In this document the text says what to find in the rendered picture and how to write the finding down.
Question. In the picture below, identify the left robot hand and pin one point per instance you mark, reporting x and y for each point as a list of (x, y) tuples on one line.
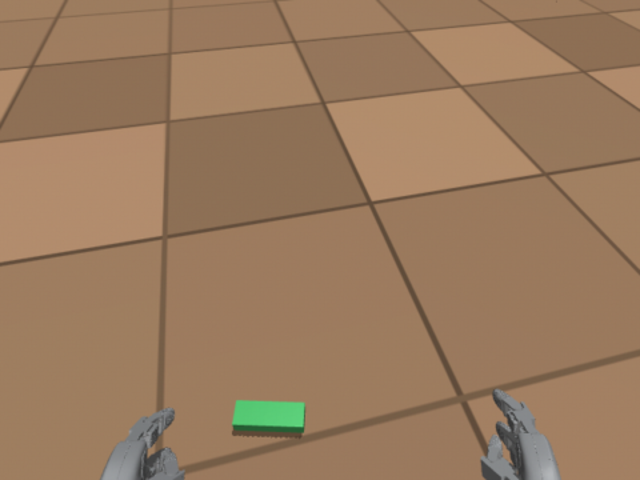
[(128, 460)]

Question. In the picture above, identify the right robot hand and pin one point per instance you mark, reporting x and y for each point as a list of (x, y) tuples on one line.
[(530, 451)]

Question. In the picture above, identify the carton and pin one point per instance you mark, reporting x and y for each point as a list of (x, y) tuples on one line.
[(269, 416)]

